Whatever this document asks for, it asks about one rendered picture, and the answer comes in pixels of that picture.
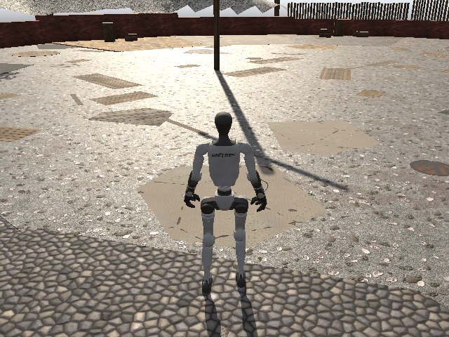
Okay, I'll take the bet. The robot left hand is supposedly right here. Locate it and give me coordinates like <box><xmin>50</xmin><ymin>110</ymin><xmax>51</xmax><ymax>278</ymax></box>
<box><xmin>184</xmin><ymin>194</ymin><xmax>200</xmax><ymax>208</ymax></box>

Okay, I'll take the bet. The right robot thigh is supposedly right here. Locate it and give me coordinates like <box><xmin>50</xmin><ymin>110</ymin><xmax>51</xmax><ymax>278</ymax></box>
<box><xmin>234</xmin><ymin>195</ymin><xmax>248</xmax><ymax>242</ymax></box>

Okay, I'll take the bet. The robot right forearm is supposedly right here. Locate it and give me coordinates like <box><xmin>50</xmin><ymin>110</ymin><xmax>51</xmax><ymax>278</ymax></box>
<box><xmin>251</xmin><ymin>170</ymin><xmax>265</xmax><ymax>199</ymax></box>

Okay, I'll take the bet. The robot left shin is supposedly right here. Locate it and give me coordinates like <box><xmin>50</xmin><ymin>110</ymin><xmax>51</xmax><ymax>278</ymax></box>
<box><xmin>202</xmin><ymin>235</ymin><xmax>213</xmax><ymax>284</ymax></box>

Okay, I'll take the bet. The robot right upper arm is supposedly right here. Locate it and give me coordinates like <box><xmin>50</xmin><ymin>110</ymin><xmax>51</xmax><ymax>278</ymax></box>
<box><xmin>239</xmin><ymin>142</ymin><xmax>258</xmax><ymax>181</ymax></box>

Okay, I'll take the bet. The robot right hand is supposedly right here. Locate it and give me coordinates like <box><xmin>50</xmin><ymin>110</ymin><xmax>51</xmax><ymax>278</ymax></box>
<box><xmin>250</xmin><ymin>196</ymin><xmax>267</xmax><ymax>212</ymax></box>

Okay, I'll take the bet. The robot left forearm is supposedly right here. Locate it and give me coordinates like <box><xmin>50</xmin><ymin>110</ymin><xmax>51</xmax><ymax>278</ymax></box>
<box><xmin>185</xmin><ymin>171</ymin><xmax>198</xmax><ymax>197</ymax></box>

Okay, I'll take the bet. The robot left upper arm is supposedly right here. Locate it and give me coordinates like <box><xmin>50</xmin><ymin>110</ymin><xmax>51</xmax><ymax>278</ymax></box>
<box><xmin>191</xmin><ymin>143</ymin><xmax>209</xmax><ymax>181</ymax></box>

